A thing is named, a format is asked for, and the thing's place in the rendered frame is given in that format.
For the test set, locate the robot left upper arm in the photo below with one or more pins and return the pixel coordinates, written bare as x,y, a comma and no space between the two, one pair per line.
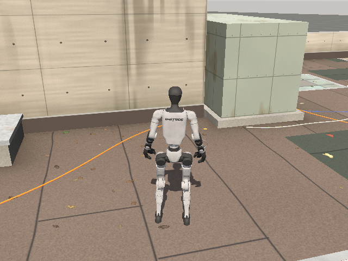
154,123

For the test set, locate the left robot forearm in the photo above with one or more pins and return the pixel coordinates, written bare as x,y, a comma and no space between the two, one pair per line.
149,142

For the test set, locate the robot left hand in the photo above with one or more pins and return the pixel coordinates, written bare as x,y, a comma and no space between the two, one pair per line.
151,151

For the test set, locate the robot left foot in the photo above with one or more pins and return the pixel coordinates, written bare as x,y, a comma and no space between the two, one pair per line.
158,218

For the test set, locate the humanoid robot torso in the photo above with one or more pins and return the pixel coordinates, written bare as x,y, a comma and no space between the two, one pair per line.
174,128

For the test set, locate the right robot forearm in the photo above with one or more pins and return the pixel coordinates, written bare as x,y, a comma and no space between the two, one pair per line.
200,145

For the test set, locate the robot right upper arm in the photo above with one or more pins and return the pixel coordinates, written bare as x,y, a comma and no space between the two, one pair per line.
194,124

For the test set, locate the robot right hand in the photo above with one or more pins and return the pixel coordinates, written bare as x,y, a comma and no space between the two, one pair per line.
203,155

